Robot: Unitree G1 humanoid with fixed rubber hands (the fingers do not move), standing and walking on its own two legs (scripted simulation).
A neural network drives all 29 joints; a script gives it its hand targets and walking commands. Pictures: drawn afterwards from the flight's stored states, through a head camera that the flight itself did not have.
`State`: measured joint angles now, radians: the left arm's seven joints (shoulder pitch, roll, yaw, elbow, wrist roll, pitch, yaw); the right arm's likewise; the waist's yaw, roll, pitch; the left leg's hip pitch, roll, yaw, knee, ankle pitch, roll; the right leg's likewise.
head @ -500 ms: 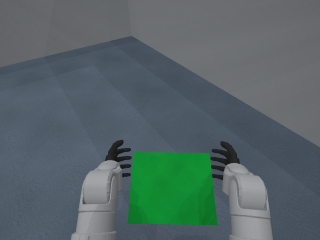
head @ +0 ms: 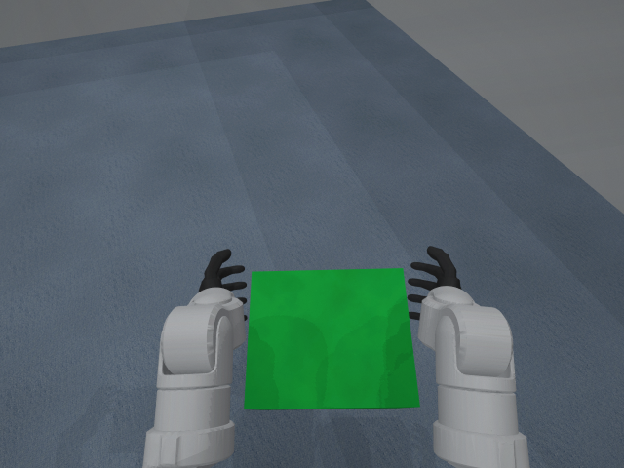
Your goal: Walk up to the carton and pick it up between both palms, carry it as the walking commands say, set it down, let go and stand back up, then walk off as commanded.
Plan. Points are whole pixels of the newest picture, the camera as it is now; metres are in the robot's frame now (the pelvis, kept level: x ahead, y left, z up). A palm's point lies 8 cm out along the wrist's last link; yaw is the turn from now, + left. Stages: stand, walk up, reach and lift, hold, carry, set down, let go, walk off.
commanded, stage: carry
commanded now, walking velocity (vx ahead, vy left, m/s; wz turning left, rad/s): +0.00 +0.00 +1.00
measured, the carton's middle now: (328, 343) +0.30 +0.00 -0.04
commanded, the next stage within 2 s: none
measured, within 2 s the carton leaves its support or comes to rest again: neither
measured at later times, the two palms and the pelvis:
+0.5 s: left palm (53, 440) +0.15 +0.26 +0.08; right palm (311, 309) +0.29 +0.02 +0.09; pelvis -0.05 -0.01 -0.01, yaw +31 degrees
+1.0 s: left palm out of the picture -0.04 +0.28 +0.11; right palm (188, 397) +0.18 +0.13 +0.11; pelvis -0.09 -0.04 +0.02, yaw +61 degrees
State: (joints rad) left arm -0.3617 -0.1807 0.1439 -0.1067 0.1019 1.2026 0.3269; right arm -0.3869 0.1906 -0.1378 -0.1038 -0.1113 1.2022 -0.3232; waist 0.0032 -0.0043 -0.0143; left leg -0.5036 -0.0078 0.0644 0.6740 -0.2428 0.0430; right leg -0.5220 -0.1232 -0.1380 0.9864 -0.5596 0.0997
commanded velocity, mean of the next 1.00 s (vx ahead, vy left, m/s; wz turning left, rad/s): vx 0.00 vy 0.00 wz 1.00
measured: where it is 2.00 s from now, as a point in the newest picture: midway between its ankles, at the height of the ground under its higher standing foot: outside the picture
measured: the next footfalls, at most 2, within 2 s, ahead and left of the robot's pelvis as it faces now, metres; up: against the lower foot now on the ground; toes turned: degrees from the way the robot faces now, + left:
right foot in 0.14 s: +0.03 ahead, -0.13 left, +0.00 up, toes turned +3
left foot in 0.48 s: -0.06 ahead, +0.12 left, +0.00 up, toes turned +36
